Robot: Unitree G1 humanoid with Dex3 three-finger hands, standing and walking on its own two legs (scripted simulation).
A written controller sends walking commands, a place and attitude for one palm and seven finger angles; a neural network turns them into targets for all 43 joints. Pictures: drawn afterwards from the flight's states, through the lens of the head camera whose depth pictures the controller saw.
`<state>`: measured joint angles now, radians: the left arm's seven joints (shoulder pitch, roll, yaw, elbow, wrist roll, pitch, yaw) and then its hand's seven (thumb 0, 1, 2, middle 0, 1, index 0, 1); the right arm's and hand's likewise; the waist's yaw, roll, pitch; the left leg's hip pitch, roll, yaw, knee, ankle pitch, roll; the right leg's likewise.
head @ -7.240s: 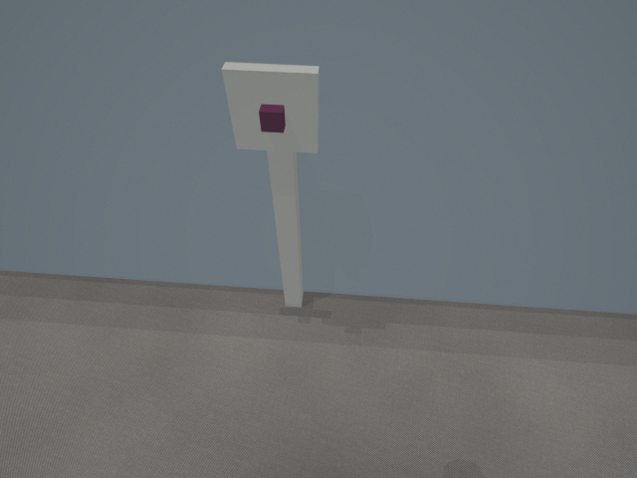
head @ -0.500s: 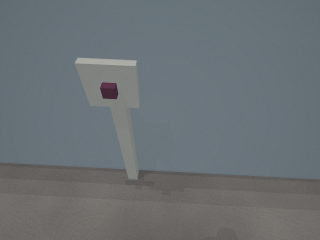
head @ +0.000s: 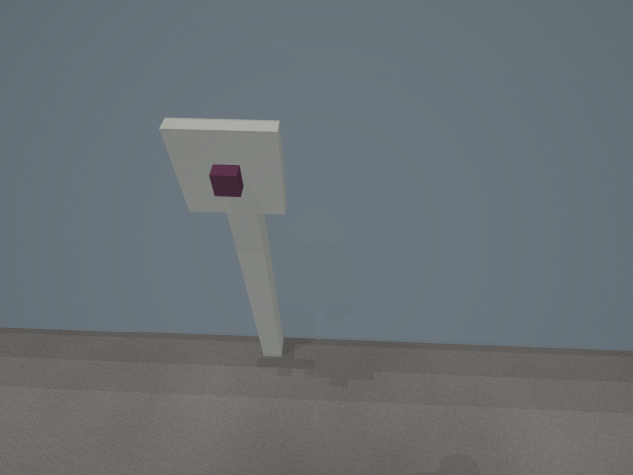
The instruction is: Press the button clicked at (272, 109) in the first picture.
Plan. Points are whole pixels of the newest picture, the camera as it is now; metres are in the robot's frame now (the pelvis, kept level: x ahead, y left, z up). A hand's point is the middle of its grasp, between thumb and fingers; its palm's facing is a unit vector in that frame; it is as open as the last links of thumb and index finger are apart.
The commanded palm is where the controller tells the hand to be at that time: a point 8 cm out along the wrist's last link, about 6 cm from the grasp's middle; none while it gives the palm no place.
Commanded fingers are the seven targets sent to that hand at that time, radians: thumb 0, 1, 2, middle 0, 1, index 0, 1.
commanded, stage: come to a stop and stand still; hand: left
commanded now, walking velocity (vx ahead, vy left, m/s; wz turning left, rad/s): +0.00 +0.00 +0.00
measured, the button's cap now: (227, 179) +0.55 +0.18 +0.05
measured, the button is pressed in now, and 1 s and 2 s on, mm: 0 0 0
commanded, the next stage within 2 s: look again from close up in 0.60 s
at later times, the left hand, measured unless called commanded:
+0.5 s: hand out of the picture +0.03 +0.16 -0.17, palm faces -0.01 -0.98 -0.19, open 7.3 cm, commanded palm none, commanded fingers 0.00 0.90 0.90 -0.20 -0.30 -0.20 -0.30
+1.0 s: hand out of the picture +0.01 +0.14 -0.17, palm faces +0.01 -0.99 -0.16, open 7.4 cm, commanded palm none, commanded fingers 0.00 0.90 0.90 -0.20 -0.30 -0.20 -0.30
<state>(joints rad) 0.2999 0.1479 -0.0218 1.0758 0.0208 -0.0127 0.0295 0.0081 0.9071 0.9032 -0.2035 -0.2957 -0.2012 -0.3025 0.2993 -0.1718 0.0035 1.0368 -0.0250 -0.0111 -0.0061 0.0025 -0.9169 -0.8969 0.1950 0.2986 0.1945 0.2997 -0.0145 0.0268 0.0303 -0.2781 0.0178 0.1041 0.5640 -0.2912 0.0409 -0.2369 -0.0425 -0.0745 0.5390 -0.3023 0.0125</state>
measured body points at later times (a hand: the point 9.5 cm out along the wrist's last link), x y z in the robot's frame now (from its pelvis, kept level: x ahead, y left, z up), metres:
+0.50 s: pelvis +0.02 -0.01 +0.01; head +0.03 +0.00 +0.46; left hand +0.03 +0.22 -0.16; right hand +0.03 -0.23 -0.15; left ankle +0.01 +0.09 -0.73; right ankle -0.01 -0.13 -0.73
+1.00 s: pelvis +0.03 -0.02 +0.01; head +0.04 -0.02 +0.46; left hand +0.02 +0.19 -0.16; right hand +0.02 -0.24 -0.15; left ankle +0.01 +0.09 -0.73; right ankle -0.01 -0.13 -0.73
